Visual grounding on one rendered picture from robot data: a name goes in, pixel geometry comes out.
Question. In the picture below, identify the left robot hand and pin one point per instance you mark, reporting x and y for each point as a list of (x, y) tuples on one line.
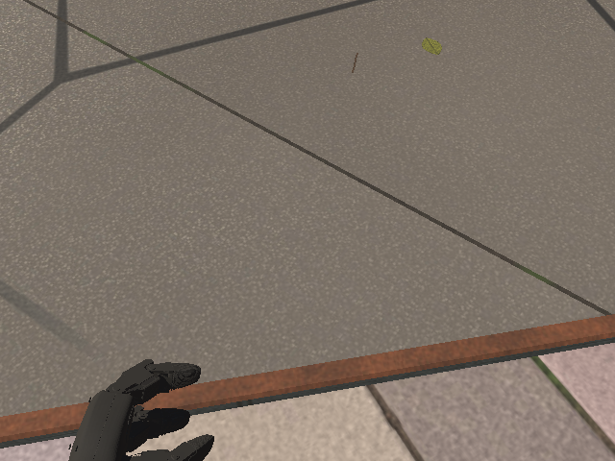
[(114, 423)]

